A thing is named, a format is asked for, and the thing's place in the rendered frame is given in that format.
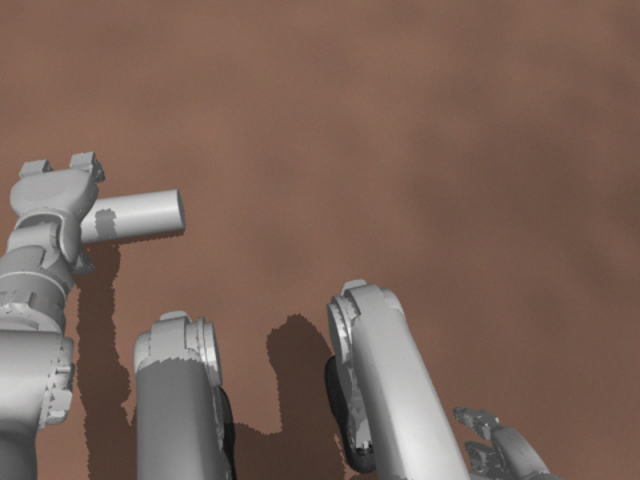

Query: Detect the left robot hand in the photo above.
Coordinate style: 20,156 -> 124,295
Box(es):
10,151 -> 105,275

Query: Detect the right robot foot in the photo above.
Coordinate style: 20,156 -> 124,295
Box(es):
325,355 -> 376,474

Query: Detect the right robot hand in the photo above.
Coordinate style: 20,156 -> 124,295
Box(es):
453,407 -> 551,480

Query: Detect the bottle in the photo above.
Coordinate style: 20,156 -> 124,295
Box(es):
80,189 -> 186,244

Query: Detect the left robot foot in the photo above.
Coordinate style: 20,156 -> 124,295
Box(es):
219,387 -> 237,480

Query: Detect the left robot arm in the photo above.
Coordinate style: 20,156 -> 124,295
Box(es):
0,208 -> 82,480

